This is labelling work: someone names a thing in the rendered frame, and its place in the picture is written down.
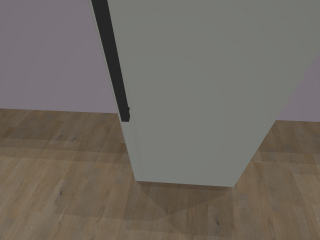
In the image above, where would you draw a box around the handle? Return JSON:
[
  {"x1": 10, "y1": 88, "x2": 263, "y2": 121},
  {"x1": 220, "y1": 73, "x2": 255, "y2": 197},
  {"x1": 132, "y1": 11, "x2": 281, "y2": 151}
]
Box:
[{"x1": 91, "y1": 0, "x2": 130, "y2": 122}]

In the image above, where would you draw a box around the fridge door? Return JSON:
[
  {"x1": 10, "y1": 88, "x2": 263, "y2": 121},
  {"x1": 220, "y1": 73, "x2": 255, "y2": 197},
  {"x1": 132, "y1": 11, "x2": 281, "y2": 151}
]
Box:
[{"x1": 89, "y1": 0, "x2": 320, "y2": 187}]

